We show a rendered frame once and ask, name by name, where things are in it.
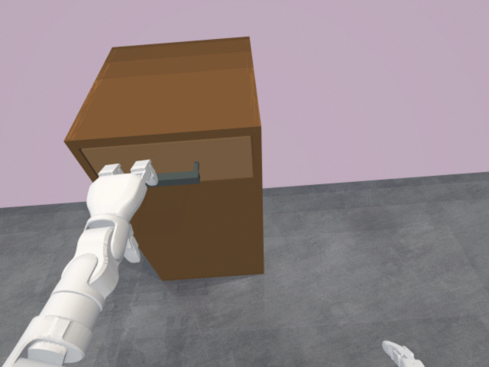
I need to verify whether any robot left hand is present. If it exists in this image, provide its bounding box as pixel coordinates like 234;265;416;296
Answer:
86;160;158;263

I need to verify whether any drawer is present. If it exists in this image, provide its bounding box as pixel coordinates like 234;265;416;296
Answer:
81;136;253;181

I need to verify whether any robot right hand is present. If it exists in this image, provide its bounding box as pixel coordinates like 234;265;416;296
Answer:
382;341;425;367

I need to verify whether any cabinet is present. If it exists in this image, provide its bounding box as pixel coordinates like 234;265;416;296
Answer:
64;37;264;281

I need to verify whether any handle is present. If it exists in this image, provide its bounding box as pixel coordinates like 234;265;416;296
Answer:
145;161;200;187

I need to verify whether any robot left forearm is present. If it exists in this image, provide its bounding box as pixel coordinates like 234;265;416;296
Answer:
2;214;130;367

